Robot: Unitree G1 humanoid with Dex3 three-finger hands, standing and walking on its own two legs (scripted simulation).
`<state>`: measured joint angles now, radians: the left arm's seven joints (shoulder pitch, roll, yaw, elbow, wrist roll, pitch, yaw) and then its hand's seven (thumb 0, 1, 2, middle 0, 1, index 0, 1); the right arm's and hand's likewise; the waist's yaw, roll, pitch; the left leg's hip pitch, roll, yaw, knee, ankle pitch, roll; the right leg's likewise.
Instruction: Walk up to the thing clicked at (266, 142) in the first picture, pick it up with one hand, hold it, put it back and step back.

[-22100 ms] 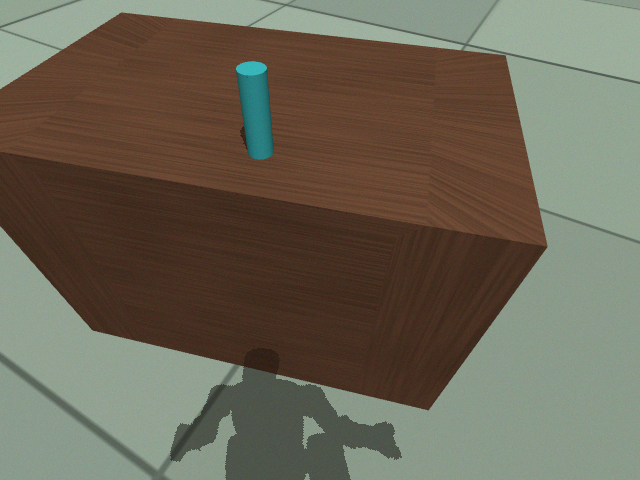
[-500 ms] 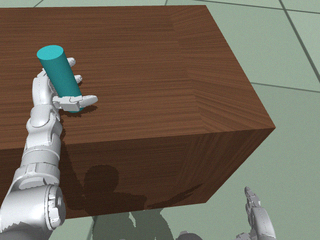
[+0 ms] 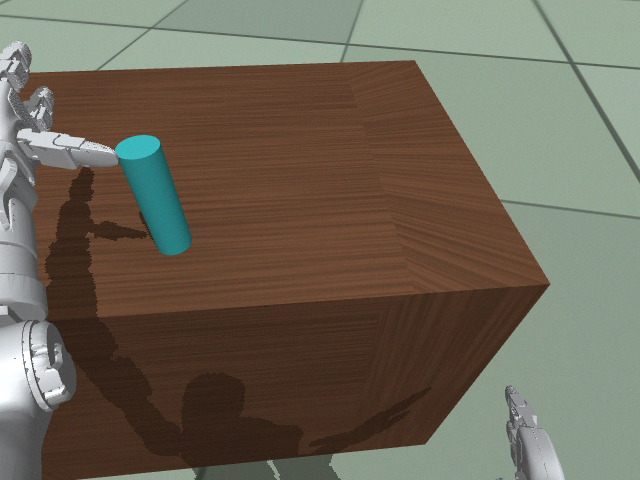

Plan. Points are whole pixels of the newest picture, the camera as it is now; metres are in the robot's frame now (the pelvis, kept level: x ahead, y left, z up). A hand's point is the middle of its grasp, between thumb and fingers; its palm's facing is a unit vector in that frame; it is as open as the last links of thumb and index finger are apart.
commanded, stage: rise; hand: left
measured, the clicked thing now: (158, 200) +0.45 +0.19 +0.13
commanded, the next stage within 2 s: sink last in 0.12 s
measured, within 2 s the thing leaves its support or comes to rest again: neither
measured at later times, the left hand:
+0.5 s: hand out of the picture +0.36 +0.33 +0.25, palm faces +0.48 -0.82 -0.30, open 17.5 cm
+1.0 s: hand out of the picture +0.17 +0.23 +0.20, palm faces +0.37 -0.81 -0.46, open 17.4 cm
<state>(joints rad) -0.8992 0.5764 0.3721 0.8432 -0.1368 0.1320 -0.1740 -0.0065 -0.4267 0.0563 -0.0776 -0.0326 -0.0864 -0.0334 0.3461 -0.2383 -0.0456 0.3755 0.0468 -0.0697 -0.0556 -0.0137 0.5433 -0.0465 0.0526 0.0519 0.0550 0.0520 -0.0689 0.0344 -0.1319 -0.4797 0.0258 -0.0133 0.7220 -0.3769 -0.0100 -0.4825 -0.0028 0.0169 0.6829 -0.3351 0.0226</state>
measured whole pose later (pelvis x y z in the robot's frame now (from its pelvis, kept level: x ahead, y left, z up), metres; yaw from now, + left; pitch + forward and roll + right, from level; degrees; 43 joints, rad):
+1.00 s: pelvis -0.01 -0.01 +0.01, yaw +2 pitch -1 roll +0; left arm 0.51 0.36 0.36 -0.51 -0.08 -0.23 0.00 -0.01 -0.53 0.01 -0.07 -0.06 -0.08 -0.06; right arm 0.30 -0.21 -0.16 0.52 0.02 -0.09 -0.04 -0.01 0.50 -0.06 0.06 0.06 0.06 0.06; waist 0.07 0.07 0.00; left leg -0.24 0.00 -0.04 0.58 -0.31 -0.02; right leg -0.25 -0.03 -0.02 0.58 -0.31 0.02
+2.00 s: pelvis +0.00 +0.00 +0.02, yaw +2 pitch -1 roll +0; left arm 0.48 0.21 0.07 0.11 -0.02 -0.20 0.02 -0.01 -0.57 0.04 -0.05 -0.05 -0.06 -0.06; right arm 0.19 -0.18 -0.04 0.65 0.00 -0.14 -0.05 0.00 -0.63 -0.74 0.17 0.26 0.18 0.26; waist 0.02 0.01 0.04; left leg -0.20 0.00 -0.03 0.50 -0.27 -0.01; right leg -0.21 -0.03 -0.01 0.49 -0.26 0.02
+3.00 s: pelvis -0.02 -0.01 +0.02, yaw +2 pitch -3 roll +0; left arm 0.21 0.40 -0.02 1.03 0.02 -0.02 0.01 0.00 -0.56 0.04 -0.05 -0.05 -0.06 -0.05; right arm 0.20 -0.37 -0.01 1.01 -0.03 0.01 0.02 0.00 -0.90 -0.90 0.20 0.30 0.20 0.30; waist 0.00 0.01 0.03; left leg -0.17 0.01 -0.03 0.44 -0.22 -0.02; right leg -0.18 -0.03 -0.01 0.45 -0.21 0.01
